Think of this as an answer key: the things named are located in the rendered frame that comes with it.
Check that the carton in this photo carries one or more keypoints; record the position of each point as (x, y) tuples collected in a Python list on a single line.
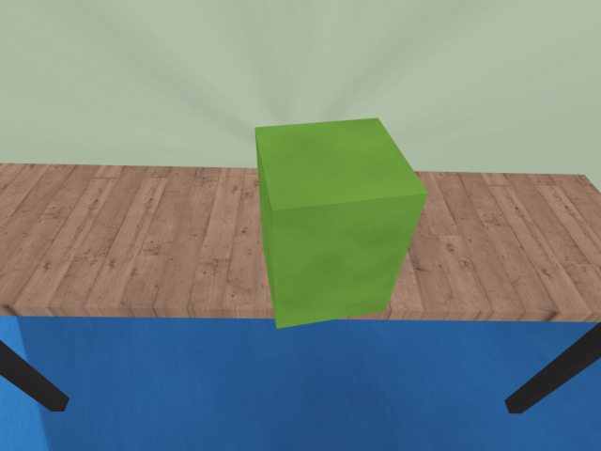
[(339, 205)]

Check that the table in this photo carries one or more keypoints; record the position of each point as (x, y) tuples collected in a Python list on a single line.
[(136, 241)]

